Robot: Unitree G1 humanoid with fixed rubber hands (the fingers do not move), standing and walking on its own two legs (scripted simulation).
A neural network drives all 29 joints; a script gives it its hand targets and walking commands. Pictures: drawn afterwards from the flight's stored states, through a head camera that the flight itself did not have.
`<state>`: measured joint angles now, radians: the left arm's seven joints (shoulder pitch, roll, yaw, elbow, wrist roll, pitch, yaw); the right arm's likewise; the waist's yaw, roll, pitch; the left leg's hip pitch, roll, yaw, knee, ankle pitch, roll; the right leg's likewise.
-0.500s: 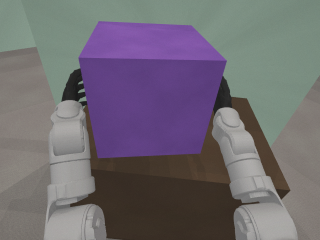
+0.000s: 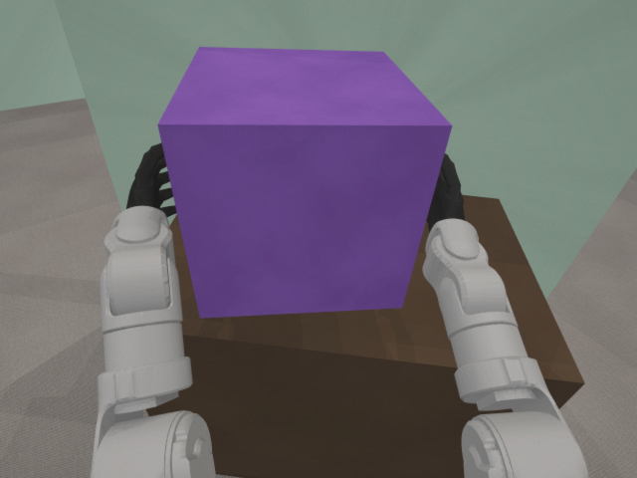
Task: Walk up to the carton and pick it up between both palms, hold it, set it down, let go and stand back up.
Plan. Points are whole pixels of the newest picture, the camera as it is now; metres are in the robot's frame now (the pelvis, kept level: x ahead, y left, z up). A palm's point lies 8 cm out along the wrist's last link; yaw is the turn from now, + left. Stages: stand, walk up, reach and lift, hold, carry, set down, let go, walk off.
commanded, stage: set down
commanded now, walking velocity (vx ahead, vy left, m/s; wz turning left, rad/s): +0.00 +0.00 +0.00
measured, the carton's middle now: (298, 174) +0.44 +0.01 +0.20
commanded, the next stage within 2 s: none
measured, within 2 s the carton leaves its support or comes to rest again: neither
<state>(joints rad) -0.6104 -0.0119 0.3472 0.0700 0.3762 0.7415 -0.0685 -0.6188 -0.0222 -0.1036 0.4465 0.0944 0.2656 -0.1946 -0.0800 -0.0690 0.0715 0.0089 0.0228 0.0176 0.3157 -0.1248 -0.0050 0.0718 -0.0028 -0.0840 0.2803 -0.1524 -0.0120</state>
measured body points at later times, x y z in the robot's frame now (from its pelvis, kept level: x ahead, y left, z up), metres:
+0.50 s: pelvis +0.03 -0.01 +0.00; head +0.02 +0.03 +0.45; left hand +0.41 +0.17 +0.12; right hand +0.41 -0.17 +0.17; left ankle +0.05 +0.12 -0.75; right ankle +0.02 -0.11 -0.75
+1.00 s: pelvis +0.03 +0.00 +0.00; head +0.02 +0.03 +0.45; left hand +0.42 +0.18 +0.12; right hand +0.42 -0.16 +0.15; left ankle +0.05 +0.12 -0.75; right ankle +0.02 -0.11 -0.75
